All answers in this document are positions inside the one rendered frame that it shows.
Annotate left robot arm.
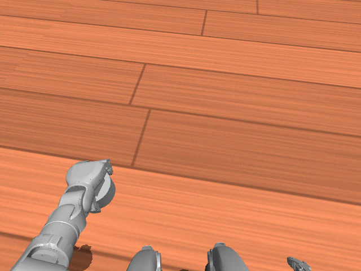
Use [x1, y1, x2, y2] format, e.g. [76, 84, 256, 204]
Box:
[10, 182, 95, 271]

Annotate tin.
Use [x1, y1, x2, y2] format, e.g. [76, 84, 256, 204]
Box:
[95, 173, 116, 208]

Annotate left robot hand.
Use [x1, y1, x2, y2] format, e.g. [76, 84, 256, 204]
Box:
[66, 159, 113, 213]

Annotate right robot hand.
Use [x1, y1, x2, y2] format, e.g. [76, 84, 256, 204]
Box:
[287, 257, 311, 271]

